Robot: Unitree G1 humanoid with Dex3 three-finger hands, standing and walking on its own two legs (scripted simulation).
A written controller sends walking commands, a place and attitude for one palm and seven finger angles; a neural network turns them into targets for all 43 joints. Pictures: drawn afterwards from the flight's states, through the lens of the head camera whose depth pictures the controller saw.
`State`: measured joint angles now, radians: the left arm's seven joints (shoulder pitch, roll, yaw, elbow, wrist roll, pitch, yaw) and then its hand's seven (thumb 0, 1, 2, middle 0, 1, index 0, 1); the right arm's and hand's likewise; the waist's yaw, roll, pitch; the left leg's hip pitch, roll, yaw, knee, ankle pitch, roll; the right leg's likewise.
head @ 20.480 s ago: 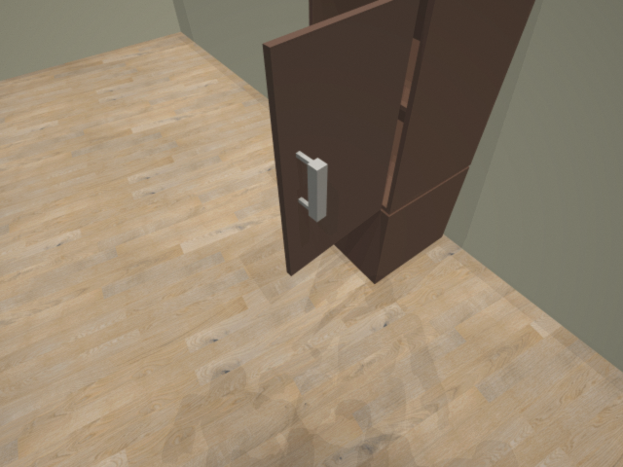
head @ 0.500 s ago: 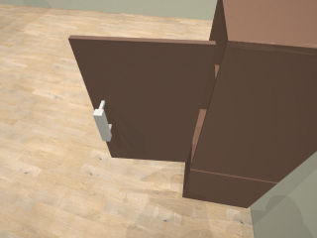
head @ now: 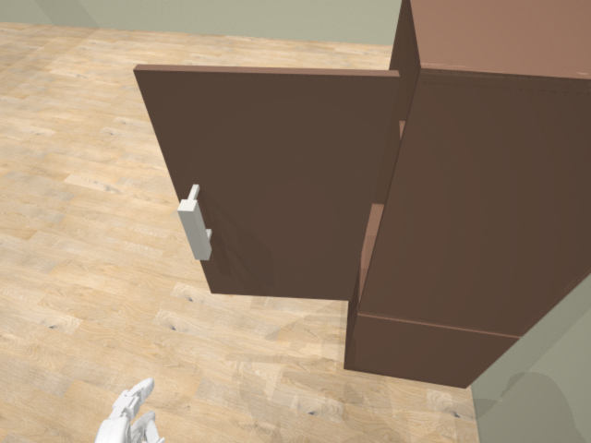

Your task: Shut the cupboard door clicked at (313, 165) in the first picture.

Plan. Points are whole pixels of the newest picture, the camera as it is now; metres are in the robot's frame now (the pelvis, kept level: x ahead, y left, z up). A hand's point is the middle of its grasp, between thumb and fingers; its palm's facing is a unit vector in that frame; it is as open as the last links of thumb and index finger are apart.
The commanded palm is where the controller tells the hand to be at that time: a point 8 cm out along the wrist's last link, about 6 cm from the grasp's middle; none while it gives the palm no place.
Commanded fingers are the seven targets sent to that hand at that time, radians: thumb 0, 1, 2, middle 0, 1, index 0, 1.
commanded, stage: raise the hand and make a fist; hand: left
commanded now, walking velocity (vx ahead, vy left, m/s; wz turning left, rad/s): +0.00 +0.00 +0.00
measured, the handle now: (199, 222) +0.50 +0.20 -0.02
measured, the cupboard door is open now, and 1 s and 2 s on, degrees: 96 96 96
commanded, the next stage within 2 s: bring the fist close to the handle in 1.78 s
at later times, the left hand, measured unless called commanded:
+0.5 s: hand (175, 439) +0.15 +0.16 -0.04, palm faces -0.04 -1.00 -0.04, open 5.1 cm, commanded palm +0.13 +0.22 -0.05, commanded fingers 0.00 0.90 0.90 -0.79 -0.94 -0.79 -0.94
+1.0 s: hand (163, 413) +0.17 +0.18 -0.03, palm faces -0.03 -1.00 -0.04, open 3.2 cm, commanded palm +0.15 +0.24 -0.03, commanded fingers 0.00 0.90 0.90 -1.25 -1.44 -1.25 -1.44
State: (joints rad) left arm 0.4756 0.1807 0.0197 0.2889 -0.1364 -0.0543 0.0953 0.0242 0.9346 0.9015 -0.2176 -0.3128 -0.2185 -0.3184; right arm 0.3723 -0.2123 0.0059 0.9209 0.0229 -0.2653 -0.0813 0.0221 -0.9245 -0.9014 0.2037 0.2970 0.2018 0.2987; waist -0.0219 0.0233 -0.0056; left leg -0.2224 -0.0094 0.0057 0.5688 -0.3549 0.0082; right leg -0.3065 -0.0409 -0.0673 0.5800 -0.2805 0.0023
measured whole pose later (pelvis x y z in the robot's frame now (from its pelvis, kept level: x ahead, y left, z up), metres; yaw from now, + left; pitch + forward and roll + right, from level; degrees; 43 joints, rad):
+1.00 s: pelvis -0.04 +0.01 -0.09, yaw +0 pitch +15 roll -2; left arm 0.47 0.24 0.11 -0.15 -0.24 -0.37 -0.21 0.01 0.90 0.90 -1.07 -1.24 -1.07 -1.25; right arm 0.25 -0.25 -0.01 0.45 0.02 -0.19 -0.06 0.01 -0.90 -0.90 0.20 0.30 0.20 0.30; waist -0.01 0.01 -0.15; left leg -0.91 0.00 -0.02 1.24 -0.60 0.02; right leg -0.95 -0.05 -0.08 1.16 -0.47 0.00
